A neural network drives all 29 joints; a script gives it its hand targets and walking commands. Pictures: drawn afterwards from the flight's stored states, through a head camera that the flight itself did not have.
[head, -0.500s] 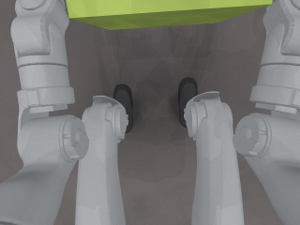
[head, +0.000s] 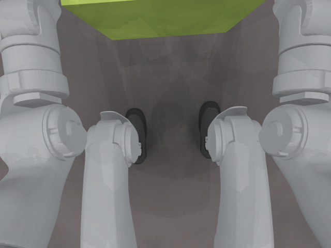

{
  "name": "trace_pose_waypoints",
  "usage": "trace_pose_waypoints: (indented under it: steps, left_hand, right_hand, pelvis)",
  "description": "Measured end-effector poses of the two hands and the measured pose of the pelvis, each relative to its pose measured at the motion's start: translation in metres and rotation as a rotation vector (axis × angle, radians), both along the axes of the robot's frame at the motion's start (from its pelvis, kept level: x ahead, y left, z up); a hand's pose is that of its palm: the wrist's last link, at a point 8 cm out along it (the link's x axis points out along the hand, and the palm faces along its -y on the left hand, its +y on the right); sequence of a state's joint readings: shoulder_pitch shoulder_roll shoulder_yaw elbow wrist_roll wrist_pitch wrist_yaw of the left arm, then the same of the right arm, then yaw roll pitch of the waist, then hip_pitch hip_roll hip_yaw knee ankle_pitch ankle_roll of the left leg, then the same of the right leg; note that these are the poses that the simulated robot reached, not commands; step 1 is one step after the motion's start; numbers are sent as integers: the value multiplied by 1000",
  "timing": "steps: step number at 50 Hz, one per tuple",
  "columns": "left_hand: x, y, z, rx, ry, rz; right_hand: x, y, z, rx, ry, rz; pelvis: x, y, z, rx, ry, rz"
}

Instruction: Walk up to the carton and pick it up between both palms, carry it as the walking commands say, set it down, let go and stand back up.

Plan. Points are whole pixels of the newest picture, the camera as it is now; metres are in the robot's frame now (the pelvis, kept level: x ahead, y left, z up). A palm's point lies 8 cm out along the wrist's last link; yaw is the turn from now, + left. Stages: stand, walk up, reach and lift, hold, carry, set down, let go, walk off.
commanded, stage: set down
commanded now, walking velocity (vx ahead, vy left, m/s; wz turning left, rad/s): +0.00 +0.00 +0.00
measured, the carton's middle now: out of the picture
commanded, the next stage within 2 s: none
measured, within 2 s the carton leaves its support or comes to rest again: rests again in 0.98 s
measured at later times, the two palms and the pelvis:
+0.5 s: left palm out of the picture +0.58 +0.19 -0.24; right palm out of the picture +0.56 -0.19 -0.24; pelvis +0.01 +0.02 -0.05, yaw +1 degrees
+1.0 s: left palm out of the picture +0.58 +0.17 -0.26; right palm out of the picture +0.57 -0.21 -0.28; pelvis +0.02 -0.01 -0.07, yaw +3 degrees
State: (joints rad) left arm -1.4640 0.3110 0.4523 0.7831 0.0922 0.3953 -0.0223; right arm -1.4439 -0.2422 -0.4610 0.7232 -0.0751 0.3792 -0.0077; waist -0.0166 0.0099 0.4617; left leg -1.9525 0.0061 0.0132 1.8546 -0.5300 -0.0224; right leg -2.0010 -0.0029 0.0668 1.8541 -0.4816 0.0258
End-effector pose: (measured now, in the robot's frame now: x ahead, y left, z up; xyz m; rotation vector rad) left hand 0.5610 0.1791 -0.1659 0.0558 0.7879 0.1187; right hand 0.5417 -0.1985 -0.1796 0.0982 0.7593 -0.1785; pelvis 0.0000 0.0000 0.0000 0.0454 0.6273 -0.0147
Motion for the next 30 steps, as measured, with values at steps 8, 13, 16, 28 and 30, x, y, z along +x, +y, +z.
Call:
trace_pose_waypoints:
  steps: [8, 13, 16, 28, 30]
  left_hand:
    - [-15, 3, -75, -33, 45, 15]
    - [-2, 14, -59, -93, -34, 64]
    - [13, 21, -43, -86, -92, 78]
    - [7, 13, -94, -46, -17, 16]
    - [2, 10, -97, -61, -24, 40]
  right_hand:
    - [-8, 2, -55, -137, 87, 110]
    - [15, 15, -24, -190, 13, 135]
    - [33, 21, -12, -168, -45, 127]
    - [10, 9, -87, -59, 37, 98]
    - [14, 8, -88, -91, 31, 122]
  pelvis:
    - [22, 8, -8, -22, 48, 9]
    - [20, 15, -11, -52, 26, 43]
    - [15, 19, -18, -61, 8, 50]
    - [11, 14, -53, -55, 23, 57]
    - [10, 11, -58, -46, 16, 58]
